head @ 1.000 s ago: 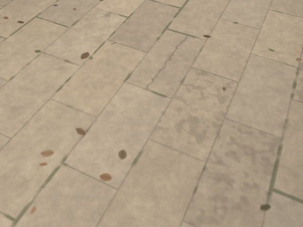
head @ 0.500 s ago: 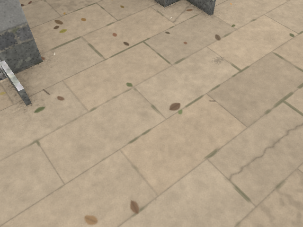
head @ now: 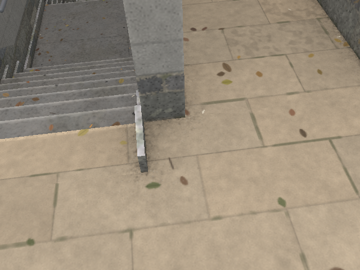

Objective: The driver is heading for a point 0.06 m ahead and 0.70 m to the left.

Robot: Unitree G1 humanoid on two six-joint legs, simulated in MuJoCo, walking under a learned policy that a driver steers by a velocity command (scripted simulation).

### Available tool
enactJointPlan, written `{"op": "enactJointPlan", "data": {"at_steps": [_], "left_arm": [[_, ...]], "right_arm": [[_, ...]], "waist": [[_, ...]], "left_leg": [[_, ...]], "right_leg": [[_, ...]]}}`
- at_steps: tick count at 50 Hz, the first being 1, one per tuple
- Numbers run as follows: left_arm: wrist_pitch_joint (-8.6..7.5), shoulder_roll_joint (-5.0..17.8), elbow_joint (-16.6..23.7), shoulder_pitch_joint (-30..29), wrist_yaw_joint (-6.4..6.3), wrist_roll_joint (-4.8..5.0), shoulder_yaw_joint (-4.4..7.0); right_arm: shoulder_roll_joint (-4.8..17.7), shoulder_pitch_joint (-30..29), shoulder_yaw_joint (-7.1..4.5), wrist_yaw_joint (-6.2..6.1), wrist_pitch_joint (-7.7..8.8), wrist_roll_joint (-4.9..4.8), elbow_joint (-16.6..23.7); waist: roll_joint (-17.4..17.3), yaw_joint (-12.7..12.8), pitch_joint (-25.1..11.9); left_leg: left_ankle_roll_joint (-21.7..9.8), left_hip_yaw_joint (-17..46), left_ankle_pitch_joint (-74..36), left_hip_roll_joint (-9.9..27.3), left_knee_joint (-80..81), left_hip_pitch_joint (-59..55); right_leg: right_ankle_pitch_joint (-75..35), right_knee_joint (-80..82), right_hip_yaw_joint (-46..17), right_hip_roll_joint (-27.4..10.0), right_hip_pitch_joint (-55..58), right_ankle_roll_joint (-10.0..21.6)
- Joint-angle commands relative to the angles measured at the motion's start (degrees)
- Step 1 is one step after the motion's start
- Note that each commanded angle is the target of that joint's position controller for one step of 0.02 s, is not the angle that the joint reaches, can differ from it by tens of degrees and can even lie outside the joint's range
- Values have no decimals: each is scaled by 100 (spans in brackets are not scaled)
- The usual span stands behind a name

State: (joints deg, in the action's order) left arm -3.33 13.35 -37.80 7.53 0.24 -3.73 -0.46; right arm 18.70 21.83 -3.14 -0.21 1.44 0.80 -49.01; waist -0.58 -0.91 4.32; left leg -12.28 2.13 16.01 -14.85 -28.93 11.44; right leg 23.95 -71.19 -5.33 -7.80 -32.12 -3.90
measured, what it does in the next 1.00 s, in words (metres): walks ahead, turning left: right foot, then left foot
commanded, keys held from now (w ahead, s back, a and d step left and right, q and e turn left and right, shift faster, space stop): w+q+shift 0.30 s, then w+shift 0.34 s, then shift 0.16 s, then q+shift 0.20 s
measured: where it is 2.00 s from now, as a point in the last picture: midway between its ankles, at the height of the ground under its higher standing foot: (167, 171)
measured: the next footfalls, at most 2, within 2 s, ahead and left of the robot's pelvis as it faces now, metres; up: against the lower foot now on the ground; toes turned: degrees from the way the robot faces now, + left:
right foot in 0.22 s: +0.45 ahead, -0.18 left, +0.00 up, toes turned +15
left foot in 0.64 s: +0.72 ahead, +0.15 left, +0.00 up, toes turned +27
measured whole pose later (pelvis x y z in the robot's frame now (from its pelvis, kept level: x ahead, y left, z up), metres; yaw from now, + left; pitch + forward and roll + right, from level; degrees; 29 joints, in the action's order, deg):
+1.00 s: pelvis +0.80 +0.14 +0.01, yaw +36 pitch -1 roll +0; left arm -1.3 12.5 -37.4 6.5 -1.0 -2.2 -1.9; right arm 16.9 17.5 -2.5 -0.6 0.1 -0.7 -43.8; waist 0.1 -3.5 4.3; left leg -3.4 2.7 22.1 -8.2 -54.9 16.4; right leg -3.8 -32.7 2.8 -2.1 -21.8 2.7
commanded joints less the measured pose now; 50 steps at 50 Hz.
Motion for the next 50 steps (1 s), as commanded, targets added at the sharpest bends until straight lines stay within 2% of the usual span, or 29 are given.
{"op": "enactJointPlan", "data": {"at_steps": [1,4,7,9,10,11,12,13,15,18,22,26,28,29,30,31,32,33,34,35,36,38,40,43,45,47,48,49,50], "left_arm": [[121,760,518,-152,43,-13,180],[77,556,791,-769,98,168,88],[66,752,876,-889,59,235,142],[52,1225,618,-36,-40,225,336],[37,1461,356,1142,-135,259,471],[23,1809,29,2468,-261,169,634],[-15,2112,-133,2865,-298,-68,695],[-23,2087,42,1989,-187,-37,728],[19,1024,180,921,-133,55,522],[-142,695,-480,1388,-37,77,414],[-373,838,-795,1212,140,196,442],[-478,1148,-1054,1538,120,288,468],[-489,1566,-1116,1558,61,356,526],[-430,1597,-1135,1497,-17,394,507],[-395,1643,-1159,1459,-68,406,489],[-322,1504,-1097,1191,-113,465,424],[-250,1144,-963,1486,-103,326,358],[-258,596,-777,2306,-128,456,206],[-225,1094,-672,1587,-115,476,323],[-233,878,-507,1172,-99,445,269],[-260,707,-442,1096,-122,381,159],[-29,598,-387,916,-52,293,68],[132,546,-392,1120,16,239,82],[282,358,117,283,-171,375,-92],[438,441,-325,1172,-220,341,-42],[357,529,-388,2155,-221,264,69],[297,586,-258,1787,-203,84,111],[206,1041,-81,1534,-111,48,258],[62,751,139,1418,-120,80,196]], "right_arm": [[825,-479,-208,-21,363,-14,599],[894,-251,-286,69,410,-50,521],[999,18,-339,91,383,-107,411],[1273,-75,-414,77,395,-81,379],[1483,-416,-451,103,415,-43,422],[1103,-716,-351,116,491,-13,533],[14,-638,-69,81,516,-99,827],[249,-55,6,16,465,-192,1018],[619,-703,-43,82,229,96,821],[96,-1135,92,359,62,202,1048],[-46,-1778,279,490,106,148,1422],[-2,-2756,394,583,174,213,1632],[264,-2255,317,533,177,243,1272],[485,-1810,242,468,184,382,1076],[632,-905,130,397,176,350,862],[730,-9,39,238,191,334,507],[972,374,-63,106,183,310,343],[1310,12,-128,-64,167,370,605],[1060,219,-155,-52,82,206,640],[969,-73,-136,-62,130,148,468],[740,-340,-97,-54,225,137,524],[175,-1056,108,-119,335,65,614],[243,-1322,143,-85,400,10,622],[408,-1212,69,-136,345,11,709],[400,-1111,0,-75,260,-12,768],[449,-1742,-41,-97,113,-117,1175],[438,-1683,-58,-19,-63,-252,1161],[174,-1350,-29,15,-133,-336,1440],[-20,-1149,12,-68,-131,-98,1459]], "waist": [[482,298,207],[187,-15,83],[-44,-193,-144],[-54,262,-803],[-90,1045,-1355],[111,1657,-1932],[1762,1388,-2274],[2427,615,-2584],[593,459,-971],[408,241,-278],[484,-111,46],[372,35,144],[672,-197,-187],[637,-444,-565],[886,-909,-1073],[851,-1346,-1363],[157,-1002,-1801],[-1194,-346,-2532],[-405,-850,-2837],[-192,-525,-2064],[674,-222,-1276],[604,337,-500],[-5,665,-462],[-868,322,-697],[-1010,437,-1273],[-668,1080,-1722],[-75,1036,-1482],[1716,826,-1694],[1351,650,-1524]], "left_leg": [[-908,2266,-1309,1493,1860,887],[-499,2008,-2183,1228,1844,1050],[-212,2173,-3212,1410,1496,286],[145,2164,-4772,1327,160,-208],[312,2037,-4971,1269,-1241,99],[440,1743,-4047,1002,-3012,923],[486,1145,1222,414,-4931,2547],[409,807,1046,680,-5506,3229],[499,426,-24,1443,-5250,3242],[565,470,-28,1769,-4843,3086],[628,470,-757,1676,-3631,2994],[547,-644,-1544,1297,-1157,1490],[422,-723,-1198,953,-770,1079],[324,-707,-1109,817,-600,513],[169,-665,-1218,773,-641,-517],[47,-487,-1472,931,-53,-1462],[33,451,-886,1843,-155,-2584],[-689,3135,-2849,3602,-185,-4000],[-952,3432,-4359,3487,279,-4076],[-946,2561,-5430,3354,233,-3416],[-509,1789,-5282,3111,439,-2068],[-156,1064,-5742,2693,955,-341],[-15,373,-6415,2250,1158,348],[529,-122,-6866,1386,901,165],[507,254,-7898,1888,-46,-274],[554,645,-6195,1736,-1269,665],[756,544,-3960,1330,-2311,959],[1221,321,619,653,-4543,2555],[1259,476,2376,780,-5782,2660]], "right_leg": [[-452,1341,436,-61,-92,-185],[-2500,2842,556,250,773,-31],[-2781,3682,560,564,1353,189],[-2104,3879,497,879,2475,285],[-1722,3889,544,823,3669,318],[-741,3717,112,223,5031,424],[872,4378,-1982,-1410,6026,638],[1699,5474,-4514,-1995,5691,983],[1619,5607,-2765,-1431,3885,1065],[-301,5826,-1172,-946,2759,949],[-2816,6389,385,-719,2117,909],[-4944,6948,1430,-377,2088,842],[-7511,6076,1586,-481,2960,742],[-8276,5287,1630,-564,3146,669],[-8448,4231,1568,-684,2947,699],[-7921,2742,1591,-530,2508,714],[-3518,699,1526,23,1459,747],[543,-1609,1098,773,-490,547],[35,-2820,594,791,-1073,615],[-44,-2965,503,664,-1448,608],[-47,-1750,346,484,-1076,602],[-1,-298,275,375,-128,443],[-364,1013,658,617,692,388],[-1314,2767,1494,1267,1450,254],[-1960,2659,1254,1224,1695,365],[-3588,3858,630,874,3353,611],[-4182,4615,954,815,3559,645],[-7479,4057,-421,-832,4907,1447],[-9200,4329,-481,-1529,4069,1756]]}}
